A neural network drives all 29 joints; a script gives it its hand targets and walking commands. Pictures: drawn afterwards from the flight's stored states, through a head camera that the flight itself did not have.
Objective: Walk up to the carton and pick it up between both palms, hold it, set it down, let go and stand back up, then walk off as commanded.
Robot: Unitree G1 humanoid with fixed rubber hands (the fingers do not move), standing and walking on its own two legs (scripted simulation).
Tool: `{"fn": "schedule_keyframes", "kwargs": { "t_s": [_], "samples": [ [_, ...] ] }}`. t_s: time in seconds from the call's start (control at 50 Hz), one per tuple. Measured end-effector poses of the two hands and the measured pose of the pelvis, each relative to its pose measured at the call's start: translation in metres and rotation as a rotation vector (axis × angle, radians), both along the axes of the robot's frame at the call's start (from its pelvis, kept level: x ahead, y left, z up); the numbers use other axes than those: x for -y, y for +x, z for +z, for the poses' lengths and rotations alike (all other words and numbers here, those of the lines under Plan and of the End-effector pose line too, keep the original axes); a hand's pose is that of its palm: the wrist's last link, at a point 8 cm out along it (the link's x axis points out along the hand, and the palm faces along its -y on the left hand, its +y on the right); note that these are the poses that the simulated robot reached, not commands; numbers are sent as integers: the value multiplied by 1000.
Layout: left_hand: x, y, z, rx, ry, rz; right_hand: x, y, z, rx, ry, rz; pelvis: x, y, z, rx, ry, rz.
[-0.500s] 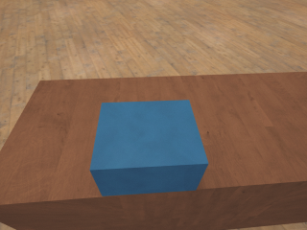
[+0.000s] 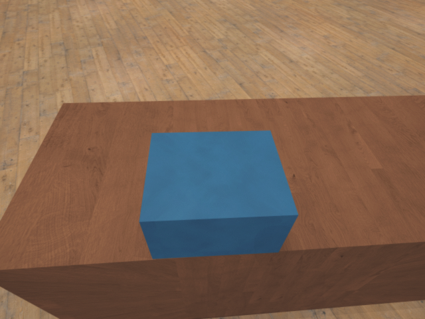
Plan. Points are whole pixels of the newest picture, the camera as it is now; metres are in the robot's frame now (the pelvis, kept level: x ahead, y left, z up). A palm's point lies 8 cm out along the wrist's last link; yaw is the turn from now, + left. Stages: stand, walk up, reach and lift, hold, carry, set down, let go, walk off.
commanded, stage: stand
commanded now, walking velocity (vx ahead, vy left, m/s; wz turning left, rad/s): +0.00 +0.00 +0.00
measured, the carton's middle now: (214, 191) +0.41 +0.00 -0.03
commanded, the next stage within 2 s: walk off in 1.50 s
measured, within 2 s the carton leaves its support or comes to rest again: neither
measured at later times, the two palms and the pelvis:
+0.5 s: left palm out of the picture +0.04 +0.28 -0.11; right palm out of the picture +0.07 -0.31 -0.12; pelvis +0.01 -0.01 +0.00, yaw +1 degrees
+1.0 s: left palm out of the picture +0.08 +0.28 -0.11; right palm out of the picture +0.09 -0.32 -0.12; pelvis +0.04 -0.02 +0.00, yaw +1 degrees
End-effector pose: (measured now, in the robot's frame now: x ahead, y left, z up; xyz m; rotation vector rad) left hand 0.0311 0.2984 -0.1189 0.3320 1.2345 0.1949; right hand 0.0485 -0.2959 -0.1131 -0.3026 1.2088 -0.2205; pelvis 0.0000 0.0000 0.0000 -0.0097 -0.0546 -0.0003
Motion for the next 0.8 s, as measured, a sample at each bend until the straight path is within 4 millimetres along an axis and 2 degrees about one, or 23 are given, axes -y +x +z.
{"fn": "schedule_keyframes", "kwargs": {
  "t_s": [0.14, 0.26, 0.8],
  "samples": [
    [0, -14, 1, -31, 8, 19, 1, 6, -2, 3, 6, 9, 2, -1, 0, -7, 0, 6],
    [6, -14, 3, -34, 9, 27, 2, 13, -5, 9, 21, 18, 6, 2, 0, -9, 0, 10],
    [21, 38, 5, 4, 8, 27, 18, 30, -7, -28, 8, 10, 19, 28, 2, -9, 6, 14]
  ]
}}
